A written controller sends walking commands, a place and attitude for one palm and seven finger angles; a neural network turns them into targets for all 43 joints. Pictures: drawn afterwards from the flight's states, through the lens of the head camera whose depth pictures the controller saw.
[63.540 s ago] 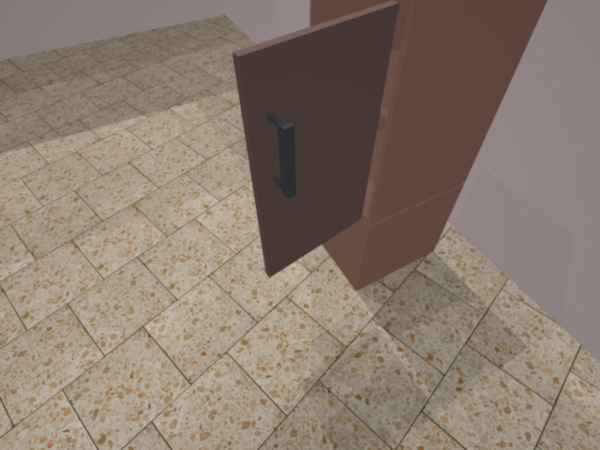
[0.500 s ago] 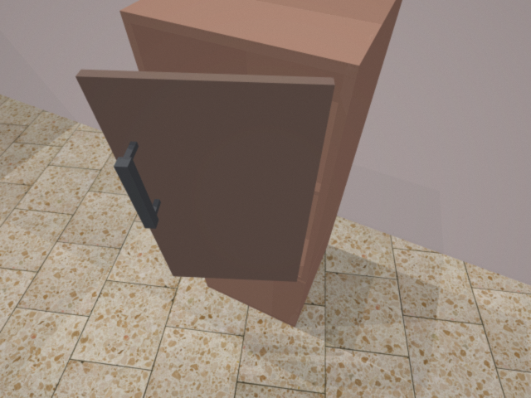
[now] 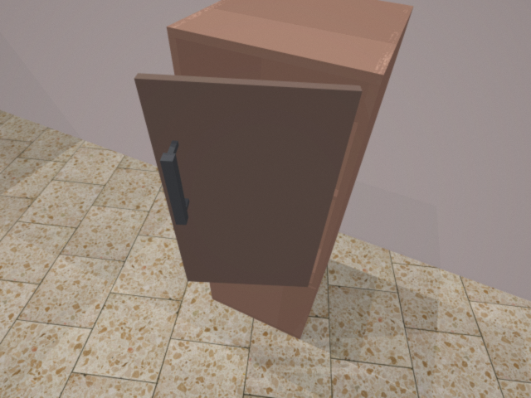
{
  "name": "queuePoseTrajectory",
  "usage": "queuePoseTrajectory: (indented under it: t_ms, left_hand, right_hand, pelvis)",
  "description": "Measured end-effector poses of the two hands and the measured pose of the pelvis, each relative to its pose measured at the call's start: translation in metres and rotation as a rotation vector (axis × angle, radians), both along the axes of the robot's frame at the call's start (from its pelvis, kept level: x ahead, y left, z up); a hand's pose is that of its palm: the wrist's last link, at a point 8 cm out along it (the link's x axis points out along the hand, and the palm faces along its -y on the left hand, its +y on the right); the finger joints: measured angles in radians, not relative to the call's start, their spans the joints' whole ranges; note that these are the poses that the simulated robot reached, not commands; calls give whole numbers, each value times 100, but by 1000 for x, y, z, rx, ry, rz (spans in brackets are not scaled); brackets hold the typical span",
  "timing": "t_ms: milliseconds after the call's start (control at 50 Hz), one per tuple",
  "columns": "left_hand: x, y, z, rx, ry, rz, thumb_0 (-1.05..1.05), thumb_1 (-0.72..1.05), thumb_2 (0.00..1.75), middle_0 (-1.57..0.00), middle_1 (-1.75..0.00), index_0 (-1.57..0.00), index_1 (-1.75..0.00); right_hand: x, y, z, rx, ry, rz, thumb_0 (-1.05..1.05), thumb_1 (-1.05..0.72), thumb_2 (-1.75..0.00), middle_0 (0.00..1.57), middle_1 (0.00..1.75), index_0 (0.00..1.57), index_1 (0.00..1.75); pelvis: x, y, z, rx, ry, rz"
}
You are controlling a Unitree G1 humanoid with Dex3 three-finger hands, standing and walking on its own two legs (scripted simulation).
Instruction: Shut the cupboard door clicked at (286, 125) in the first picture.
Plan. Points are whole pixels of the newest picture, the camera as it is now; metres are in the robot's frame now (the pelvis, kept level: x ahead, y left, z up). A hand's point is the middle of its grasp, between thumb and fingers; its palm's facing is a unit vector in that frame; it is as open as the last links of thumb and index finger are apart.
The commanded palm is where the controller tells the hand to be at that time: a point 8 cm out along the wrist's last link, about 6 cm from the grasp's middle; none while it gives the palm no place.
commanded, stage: look again from close up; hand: left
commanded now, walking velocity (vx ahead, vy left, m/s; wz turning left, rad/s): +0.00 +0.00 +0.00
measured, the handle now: (178, 184) +0.45 +0.20 +0.06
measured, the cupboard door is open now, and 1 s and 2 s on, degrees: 23 23 23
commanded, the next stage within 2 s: raise the hand and make a fist in 0.10 s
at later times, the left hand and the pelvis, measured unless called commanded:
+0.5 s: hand (134, 371) +0.16 +0.19 +0.00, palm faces +0.05 -1.00 +0.00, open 6.8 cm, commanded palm +0.09 +0.24 -0.04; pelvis -0.07 +0.02 -0.07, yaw +2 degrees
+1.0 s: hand (133, 388) +0.14 +0.19 -0.01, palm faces +0.04 -1.00 -0.04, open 4.3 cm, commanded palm +0.11 +0.24 +0.00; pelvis -0.05 +0.00 -0.07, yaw +2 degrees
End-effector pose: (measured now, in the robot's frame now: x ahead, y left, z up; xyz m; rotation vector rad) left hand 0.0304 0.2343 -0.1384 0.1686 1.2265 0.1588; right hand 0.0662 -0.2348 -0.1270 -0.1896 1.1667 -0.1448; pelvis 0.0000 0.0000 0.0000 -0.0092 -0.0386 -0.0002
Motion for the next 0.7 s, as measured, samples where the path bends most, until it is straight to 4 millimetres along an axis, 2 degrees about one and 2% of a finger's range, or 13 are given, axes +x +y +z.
queuePoseTrajectory:
  t_ms: [220,240,260,300,360,420,460,500,560,640,700]
  left_hand:
    - [-69,7,-6,-35,173,20,0,91,90,-20,-30,-20,-30]
    - [-65,11,-1,-43,138,75,1,91,90,-20,-30,-20,-30]
    - [-50,17,11,-35,36,102,1,91,90,-21,-30,-21,-30]
    - [-10,23,49,-1,-266,103,2,91,90,-21,-31,-21,-30]
    - [49,21,100,4,-675,73,2,91,90,-23,-33,-22,-32]
    - [92,18,130,-30,-1030,6,1,91,90,-26,-36,-26,-36]
    - [105,16,137,-77,-1224,-51,1,91,90,-28,-39,-28,-39]
    - [105,11,132,-123,-1345,-130,1,91,90,-31,-42,-31,-42]
    - [88,5,111,-185,-1318,-178,0,91,90,-36,-48,-36,-47]
    - [52,4,86,-176,-1146,-88,1,90,90,-43,-55,-43,-55]
    - [35,7,94,-99,-1145,-47,2,90,90,-49,-61,-49,-61]
  right_hand:
    - [-70,25,-5,15,173,-45,1,-91,-90,20,30,20,30]
    - [-72,26,-3,4,150,-42,1,-91,-90,20,30,20,30]
    - [-71,26,1,-13,92,-34,1,-91,-90,20,30,20,30]
    - [-63,25,8,-28,-54,-17,1,-91,-90,20,30,20,30]
    - [-40,22,13,-21,-256,32,2,-91,-90,20,30,20,30]
    - [-11,13,10,-28,-426,98,1,-91,-90,20,30,20,30]
    - [10,7,7,-41,-516,126,1,-91,-90,20,30,20,30]
    - [29,3,7,-54,-600,143,2,-91,-90,20,30,20,30]
    - [55,2,12,-57,-702,152,2,-91,-90,20,30,20,30]
    - [77,14,24,-50,-767,189,2,-91,-90,20,30,20,30]
    - [84,26,27,-43,-775,243,2,-91,-90,20,30,20,30]
  pelvis:
    - [-16,20,4,-4,15,2]
    - [-20,21,2,-8,12,12]
    - [-23,21,1,-9,17,18]
    - [-28,22,-1,-6,35,23]
    - [-41,22,-10,1,57,52]
    - [-55,22,-31,-7,106,71]
    - [-62,20,-49,-10,148,53]
    - [-68,18,-69,-10,173,27]
    - [-72,15,-89,-11,172,13]
    - [-72,12,-94,-24,164,25]
    - [-72,8,-92,-42,167,43]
